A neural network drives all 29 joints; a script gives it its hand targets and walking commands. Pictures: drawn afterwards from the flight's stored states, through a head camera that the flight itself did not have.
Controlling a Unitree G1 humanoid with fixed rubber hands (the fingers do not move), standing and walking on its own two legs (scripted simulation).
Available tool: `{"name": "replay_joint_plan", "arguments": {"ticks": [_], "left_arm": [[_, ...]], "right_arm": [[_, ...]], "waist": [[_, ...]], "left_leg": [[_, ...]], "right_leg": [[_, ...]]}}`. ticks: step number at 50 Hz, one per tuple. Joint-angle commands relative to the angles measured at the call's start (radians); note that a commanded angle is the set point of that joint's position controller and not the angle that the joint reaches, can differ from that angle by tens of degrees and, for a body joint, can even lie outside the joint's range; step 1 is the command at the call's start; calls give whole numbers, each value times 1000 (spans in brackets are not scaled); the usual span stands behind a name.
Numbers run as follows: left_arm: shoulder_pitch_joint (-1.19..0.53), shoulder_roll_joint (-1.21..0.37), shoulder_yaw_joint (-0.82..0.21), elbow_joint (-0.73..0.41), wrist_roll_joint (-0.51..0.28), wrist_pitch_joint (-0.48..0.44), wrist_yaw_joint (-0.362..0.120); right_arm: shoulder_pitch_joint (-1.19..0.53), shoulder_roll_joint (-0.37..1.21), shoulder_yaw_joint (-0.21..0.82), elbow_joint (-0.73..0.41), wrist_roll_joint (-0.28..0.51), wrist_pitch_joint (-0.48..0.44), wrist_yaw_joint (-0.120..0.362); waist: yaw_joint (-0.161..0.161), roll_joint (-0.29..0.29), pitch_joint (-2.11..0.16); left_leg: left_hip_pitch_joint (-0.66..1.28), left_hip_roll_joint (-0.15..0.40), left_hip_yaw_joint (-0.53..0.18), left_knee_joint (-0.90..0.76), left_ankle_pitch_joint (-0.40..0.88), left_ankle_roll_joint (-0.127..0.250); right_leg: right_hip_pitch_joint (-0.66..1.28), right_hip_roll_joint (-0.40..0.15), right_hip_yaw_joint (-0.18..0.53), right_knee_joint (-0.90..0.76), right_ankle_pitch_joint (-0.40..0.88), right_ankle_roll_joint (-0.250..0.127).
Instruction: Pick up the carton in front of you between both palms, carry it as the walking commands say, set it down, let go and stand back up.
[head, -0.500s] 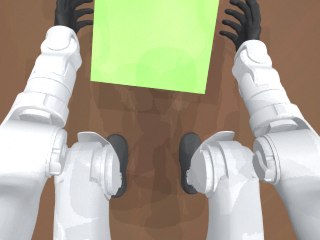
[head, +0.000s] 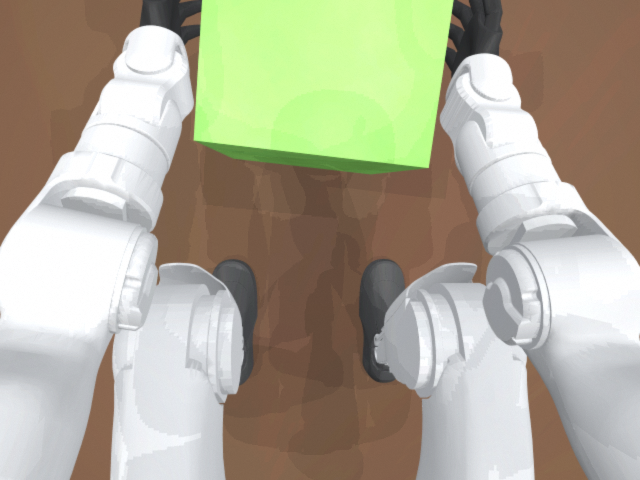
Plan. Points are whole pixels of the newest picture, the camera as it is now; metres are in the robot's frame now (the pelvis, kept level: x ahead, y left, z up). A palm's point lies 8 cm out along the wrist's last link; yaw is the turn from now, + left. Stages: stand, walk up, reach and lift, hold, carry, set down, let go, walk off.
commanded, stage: reach and lift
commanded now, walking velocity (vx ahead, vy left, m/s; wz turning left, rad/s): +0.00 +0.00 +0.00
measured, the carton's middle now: (316, 75) +0.52 +0.01 -0.24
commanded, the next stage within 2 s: none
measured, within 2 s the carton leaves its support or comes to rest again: leaves its support in 0.04 s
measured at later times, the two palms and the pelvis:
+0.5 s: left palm out of the picture +0.49 +0.17 +0.01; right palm (606, 17) +0.50 -0.13 +0.02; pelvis +0.01 -0.01 +0.08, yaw +3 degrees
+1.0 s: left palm out of the picture +0.46 +0.17 +0.16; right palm out of the picture +0.47 -0.13 +0.17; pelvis +0.05 -0.01 +0.21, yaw +3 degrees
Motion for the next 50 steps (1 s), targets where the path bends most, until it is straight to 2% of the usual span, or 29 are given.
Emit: {"name": "replay_joint_plan", "arguments": {"ticks": [1,4,6,9,11,13,16,18,20,21,23,26,35,42,50], "left_arm": [[-514,-897,-188,-340,-20,-3,-195],[-542,-978,-242,-491,-56,15,-183],[-526,-1026,-246,-587,-40,43,-177],[-463,-1098,-223,-705,12,99,-183],[-397,-1152,-203,-719,51,141,-199],[-342,-1203,-177,-686,88,181,-226],[-270,-1258,-101,-573,164,229,-260],[-236,-1263,-23,-499,226,258,-289],[-214,-1270,41,-470,279,273,-304],[-200,-1270,58,-460,302,279,-308],[-184,-1275,82,-459,324,284,-314],[-171,-1298,62,-491,327,288,-319],[-59,-1376,-90,-626,268,313,-319],[58,-1420,-161,-673,249,328,-312],[188,-1453,-168,-672,263,327,-307]], "right_arm": [[-485,873,240,-279,5,19,236],[-490,981,305,-402,56,42,238],[-491,1033,336,-497,67,72,245],[-499,1078,377,-635,45,124,265],[-484,1103,380,-677,7,159,279],[-436,1136,350,-650,-50,196,293],[-309,1176,241,-511,-170,250,312],[-285,1197,159,-453,-238,276,331],[-277,1215,116,-429,-275,293,345],[-265,1237,114,-420,-284,301,348],[-262,1255,116,-427,-289,309,355],[-216,1283,125,-441,-300,317,357],[-86,1348,282,-545,-235,340,371],[32,1369,350,-576,-212,353,375],[164,1380,346,-564,-237,352,382]], "waist": [[-19,98,-1266],[-5,109,-1521],[16,116,-1624],[44,100,-1706],[46,82,-1666],[30,68,-1550],[-15,65,-1315],[-17,70,-1224],[-1,62,-1230],[6,52,-1242],[23,37,-1287],[17,33,-1347],[21,51,-1470],[19,55,-1407],[16,52,-1271]], "left_leg": [[682,-112,49,-150,243,1],[845,-119,67,-141,350,-5],[935,-128,71,-151,394,-3],[986,-141,88,-189,367,-5],[945,-146,98,-225,300,-5],[842,-150,103,-259,202,-3],[701,-149,97,-321,44,0],[658,-151,86,-374,-18,7],[670,-152,83,-412,-44,12],[690,-154,84,-428,-14,12],[717,-158,85,-454,13,14],[766,-166,87,-491,63,8],[996,-169,72,-603,191,-11],[1128,-170,48,-710,216,-18],[1274,-167,18,-860,207,-16]], "right_leg": [[602,128,-85,-111,251,-12],[697,139,-99,-99,342,-6],[711,149,-100,-111,360,-5],[725,160,-108,-149,318,-1],[712,164,-114,-186,257,1],[677,165,-110,-233,173,-4],[564,164,-108,-307,29,-15],[536,160,-102,-350,-25,-24],[550,161,-92,-391,-44,-25],[565,163,-88,-415,-26,-21],[613,165,-81,-449,-9,-16],[697,167,-75,-492,45,-9],[874,174,-62,-595,160,2],[983,174,-41,-695,178,0],[1112,166,-17,-842,166,-9]]}}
